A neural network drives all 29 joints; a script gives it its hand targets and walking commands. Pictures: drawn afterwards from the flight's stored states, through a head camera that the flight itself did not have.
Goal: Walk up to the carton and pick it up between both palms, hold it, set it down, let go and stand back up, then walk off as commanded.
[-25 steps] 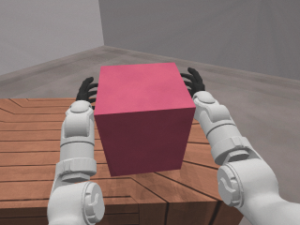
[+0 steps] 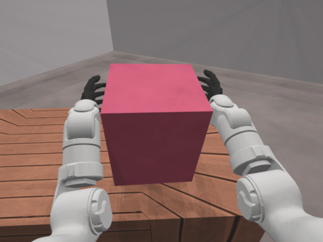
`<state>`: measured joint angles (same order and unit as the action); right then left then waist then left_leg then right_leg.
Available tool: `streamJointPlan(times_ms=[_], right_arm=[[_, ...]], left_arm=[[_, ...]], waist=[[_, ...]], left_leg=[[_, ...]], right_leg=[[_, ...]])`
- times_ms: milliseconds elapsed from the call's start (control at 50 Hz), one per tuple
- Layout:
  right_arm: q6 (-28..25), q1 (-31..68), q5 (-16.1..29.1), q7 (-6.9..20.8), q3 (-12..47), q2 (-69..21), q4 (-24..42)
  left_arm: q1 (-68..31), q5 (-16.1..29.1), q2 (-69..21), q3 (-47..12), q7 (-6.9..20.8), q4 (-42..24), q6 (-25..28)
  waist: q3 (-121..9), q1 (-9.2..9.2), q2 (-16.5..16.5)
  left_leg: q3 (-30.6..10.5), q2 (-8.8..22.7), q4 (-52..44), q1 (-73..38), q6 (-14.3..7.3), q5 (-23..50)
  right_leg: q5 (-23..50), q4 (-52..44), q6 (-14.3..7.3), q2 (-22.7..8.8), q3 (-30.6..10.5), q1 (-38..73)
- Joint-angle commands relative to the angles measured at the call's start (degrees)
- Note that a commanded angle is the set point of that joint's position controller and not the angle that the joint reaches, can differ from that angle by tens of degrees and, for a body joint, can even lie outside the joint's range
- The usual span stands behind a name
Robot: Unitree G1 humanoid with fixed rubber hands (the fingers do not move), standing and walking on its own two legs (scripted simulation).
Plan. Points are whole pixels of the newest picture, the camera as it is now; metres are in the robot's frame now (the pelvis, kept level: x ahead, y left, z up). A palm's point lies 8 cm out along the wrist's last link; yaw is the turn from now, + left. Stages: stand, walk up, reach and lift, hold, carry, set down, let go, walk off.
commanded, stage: reach and lift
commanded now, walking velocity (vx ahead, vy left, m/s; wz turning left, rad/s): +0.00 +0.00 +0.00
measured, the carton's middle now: (152, 125) +0.38 +0.04 +0.18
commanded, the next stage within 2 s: hold in 0.44 s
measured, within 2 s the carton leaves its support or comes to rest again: neither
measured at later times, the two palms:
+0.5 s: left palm (85, 97) +0.35 +0.19 +0.28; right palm (216, 90) +0.37 -0.11 +0.28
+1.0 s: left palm (86, 97) +0.34 +0.18 +0.29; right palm (219, 89) +0.37 -0.12 +0.29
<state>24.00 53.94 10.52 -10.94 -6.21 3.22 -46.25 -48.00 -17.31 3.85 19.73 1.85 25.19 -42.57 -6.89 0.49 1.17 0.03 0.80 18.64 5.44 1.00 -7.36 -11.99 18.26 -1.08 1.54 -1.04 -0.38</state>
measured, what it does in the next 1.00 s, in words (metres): stands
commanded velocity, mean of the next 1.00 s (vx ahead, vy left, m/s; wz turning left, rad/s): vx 0.00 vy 0.00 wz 0.00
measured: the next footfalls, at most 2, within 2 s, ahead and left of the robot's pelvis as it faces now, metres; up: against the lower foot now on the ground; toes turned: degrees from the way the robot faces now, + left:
none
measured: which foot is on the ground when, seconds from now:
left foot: down 0.00-1.00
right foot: down 0.00-1.00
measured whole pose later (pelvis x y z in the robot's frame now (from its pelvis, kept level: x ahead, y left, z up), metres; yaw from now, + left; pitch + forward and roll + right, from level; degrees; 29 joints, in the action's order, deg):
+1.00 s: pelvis +0.00 +0.00 +0.00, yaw +0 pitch -6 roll +0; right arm 33.1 55.1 15.2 -13.2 -5.2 5.4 -36.9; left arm -49.1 -17.3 3.8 18.4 2.9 16.8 -50.4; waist -6.9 0.8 0.5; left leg 0.0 0.8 18.6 5.4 1.0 -7.0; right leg -11.6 18.3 -1.1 1.5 -1.0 -0.4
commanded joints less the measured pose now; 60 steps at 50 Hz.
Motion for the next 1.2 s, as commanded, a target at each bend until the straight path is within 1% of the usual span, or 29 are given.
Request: streamJointPlan(times_ms=[0,60,120,140,160,200,220,240,280,300,400,460,500,520,560,580,600,620,700,760,780,800,840,900,980,1060,1080,1100,1180], right_arm=[[0.5,40.4,11.2,3.9,18.7,-31.1,18.6],[1.9,38.7,11.4,3.5,18.3,-29.7,17.7],[3.6,37.3,10.3,3.7,16.3,-27.6,14.0],[3.7,38.7,10.8,3.8,17.2,-28.1,16.0],[4.0,38.6,10.5,3.8,16.7,-27.9,15.5],[4.0,40.3,11.4,3.8,17.5,-28.6,18.0],[4.1,41.3,12.0,3.7,17.5,-28.8,19.1],[4.2,41.7,12.5,3.7,18.1,-29.5,19.7],[4.1,42.4,13.1,3.5,18.6,-30.4,21.4],[4.3,42.4,13.1,3.5,18.1,-29.8,21.2],[5.7,41.3,11.8,3.5,16.8,-28.9,18.1],[6.7,40.7,11.2,3.7,15.8,-27.3,16.0],[7.0,41.2,11.1,3.9,15.7,-27.1,15.6],[7.0,42.0,11.6,4.0,16.0,-27.5,16.8],[7.4,41.7,11.8,4.1,15.3,-26.9,16.1],[7.5,41.4,12.2,4.0,15.7,-27.2,16.8],[7.5,41.7,12.8,3.9,16.2,-27.5,18.3],[7.4,42.1,13.4,3.9,17.1,-28.0,19.8],[7.8,41.4,14.4,3.4,17.9,-28.0,21.7],[8.2,41.7,14.8,3.0,18.1,-27.4,22.8],[8.6,41.2,14.2,3.0,17.9,-27.2,22.1],[9.0,40.3,13.9,2.9,17.4,-26.8,20.6],[9.4,40.4,13.7,3.0,17.3,-26.6,20.1],[9.9,40.8,13.0,3.1,16.3,-26.3,19.1],[9.6,43.8,13.3,3.4,16.8,-27.6,20.4],[9.7,43.1,13.4,3.2,17.1,-28.0,21.1],[9.8,42.4,14.0,3.3,17.6,-27.8,20.7],[9.8,42.5,13.5,3.4,16.8,-27.7,20.3],[9.9,42.8,13.6,3.2,16.9,-27.6,20.7]], left_arm=[[-36.5,11.8,-34.3,-25.1,8.6,-12.4,2.6],[-35.3,11.3,-33.8,-24.8,9.0,-12.8,1.4],[-34.6,9.1,-32.5,-22.9,10.0,-10.6,-0.1],[-35.0,9.4,-32.2,-22.7,10.3,-11.2,-0.4],[-35.8,9.5,-32.2,-23.2,10.3,-12.0,-0.5],[-36.8,10.8,-33.0,-24.0,10.2,-13.2,-0.6],[-38.1,11.8,-33.8,-25.1,10.0,-14.2,-0.4],[-39.1,12.5,-33.7,-25.3,9.7,-15.2,-0.1],[-40.8,13.5,-33.8,-26.4,9.1,-17.3,0.3],[-40.5,13.8,-34.1,-26.8,8.9,-16.0,0.1],[-39.1,12.3,-33.6,-25.7,9.2,-13.0,-0.9],[-38.2,11.4,-32.7,-24.1,10.2,-11.9,-1.9],[-38.5,10.7,-32.0,-23.0,10.6,-11.0,-2.3],[-38.5,11.0,-32.0,-22.8,10.7,-11.0,-2.4],[-40.1,11.2,-32.4,-23.3,10.9,-12.3,-2.6],[-40.2,11.6,-32.1,-23.6,10.8,-13.6,-2.5],[-41.2,12.6,-33.0,-24.9,10.6,-15.5,-2.4],[-41.0,13.5,-33.3,-25.7,10.2,-16.1,-2.2],[-40.9,14.5,-34.0,-27.4,9.7,-18.4,-2.3],[-39.6,14.1,-33.8,-27.0,9.6,-17.3,-2.9],[-39.0,13.9,-33.3,-26.4,9.9,-16.5,-3.1],[-39.4,13.3,-32.6,-25.8,10.1,-16.2,-3.3],[-38.9,12.4,-31.9,-24.7,10.5,-15.6,-3.7],[-39.3,12.3,-31.4,-23.7,11.0,-14.5,-3.9],[-42.1,13.1,-31.8,-23.7,10.8,-14.7,-3.4],[-42.1,13.3,-31.6,-24.1,10.7,-15.3,-3.2],[-41.3,12.7,-31.4,-23.6,10.6,-15.1,-3.3],[-42.1,13.0,-31.3,-23.7,10.6,-15.0,-3.3],[-41.1,12.8,-31.2,-23.3,10.8,-14.3,-3.4]], waist=[[-16.6,6.66,-3.1],[-14.7,7.26,-2.9],[-10.0,7.36,-2.9],[-11.9,6.67,-2.3],[-11.5,7.19,-2.7],[-13.6,6.84,-2.6],[-14.9,7.46,-3.1],[-15.9,6.81,-2.8],[-18.1,7.00,-3.7],[-17.3,7.56,-4.0],[-13.4,8.14,-3.2],[-11.9,8.01,-3.0],[-11.5,7.22,-2.5],[-12.2,7.02,-2.4],[-12.7,7.89,-3.3],[-13.9,7.73,-3.1],[-15.7,8.36,-3.9],[-16.7,8.06,-3.6],[-18.8,8.95,-4.5],[-17.5,8.56,-4.2],[-16.5,8.77,-2.9],[-15.2,9.31,-3.2],[-15.0,8.68,-2.5],[-13.5,8.74,-2.0],[-15.4,7.89,-1.8],[-16.0,8.26,-1.7],[-15.6,7.88,-2.0],[-15.8,8.33,-2.2],[-15.8,7.90,-1.7]], left_leg=[[0.2,-2.8,0.4,-11.0,1.7,14.7],[0.0,-2.5,0.3,-11.0,1.8,14.1],[0.2,-2.1,-1.4,-8.9,1.7,8.8],[0.5,-2.2,-1.2,-8.9,1.2,8.4],[0.4,-2.1,-1.4,-8.9,1.4,8.4],[0.3,-2.1,-1.0,-9.0,1.6,9.8],[0.1,-2.1,-0.7,-9.2,2.0,10.6],[0.0,-2.1,-0.6,-9.2,1.8,11.0],[0.0,-2.3,0.2,-9.7,2.1,12.7],[-0.3,-2.1,0.1,-9.6,2.3,12.0],[-0.2,-1.9,-1.2,-7.6,1.9,6.5],[0.1,-1.6,-2.1,-6.7,1.6,4.1],[0.5,-1.6,-2.7,-6.0,1.3,2.7],[0.4,-1.8,-2.6,-5.7,1.1,2.5],[0.3,-1.7,-2.7,-5.9,1.3,3.0],[0.2,-1.7,-2.5,-6.1,1.4,4.1],[0.1,-1.7,-1.9,-6.7,1.9,6.0],[-0.1,-1.7,-1.4,-7.0,1.9,7.4],[-0.3,-2.0,-0.4,-8.1,2.6,10.7],[-0.2,-2.2,-0.4,-8.1,2.6,10.8],[-0.5,-2.0,-0.8,-7.4,2.1,9.0],[-0.3,-2.1,-1.2,-7.0,2.1,7.6],[-0.1,-2.1,-1.7,-6.7,1.7,5.8],[0.0,-1.8,-2.3,-5.6,1.4,3.3],[0.2,-1.9,-2.4,-5.7,0.9,2.6],[0.2,-2.1,-1.9,-5.8,0.9,4.2],[0.1,-2.1,-1.9,-6.0,0.9,4.5],[0.1,-2.1,-1.9,-5.8,1.0,3.7],[0.2,-2.2,-1.8,-5.7,0.9,4.1]], right_leg=[[18.5,-4.5,3.7,1.9,2.3,3.0],[17.9,-4.7,3.6,1.9,2.1,2.4],[12.1,-5.5,3.2,1.7,1.9,0.4],[12.0,-5.5,3.3,1.6,1.7,0.7],[11.9,-5.5,3.2,1.8,1.8,0.5],[13.6,-5.1,3.2,1.9,1.7,1.3],[14.6,-4.9,3.1,2.0,1.8,1.7],[14.5,-4.6,3.2,2.2,1.7,1.7],[16.1,-4.3,3.2,2.3,1.7,2.4],[15.8,-4.4,3.1,2.3,1.7,1.4],[11.1,-5.3,3.0,1.9,1.4,-0.2],[8.7,-5.8,2.6,1.7,1.0,-0.5],[6.9,-5.9,2.6,1.8,1.0,-0.7],[6.9,-5.9,2.7,1.8,0.8,-0.5],[7.9,-5.8,2.4,1.8,0.6,-0.4],[9.0,-5.5,2.5,1.9,0.7,0.2],[11.4,-4.9,2.4,2.0,0.7,1.0],[12.7,-4.7,2.5,2.1,0.7,1.0],[16.3,-4.3,2.5,2.4,0.9,2.3],[16.0,-4.5,2.5,2.5,0.9,2.4],[14.5,-4.8,2.5,2.5,0.8,1.9],[13.5,-5.1,2.6,2.3,0.6,1.4],[12.1,-5.2,2.6,2.1,0.6,1.4],[9.8,-5.5,2.7,1.8,0.4,0.0],[9.0,-5.3,2.7,1.9,0.4,-0.3],[11.1,-5.0,2.8,1.9,0.4,0.0],[11.1,-5.0,2.8,2.0,0.4,0.2],[10.7,-5.0,2.8,1.8,0.3,-0.3],[11.4,-4.8,3.0,1.9,0.3,0.1]])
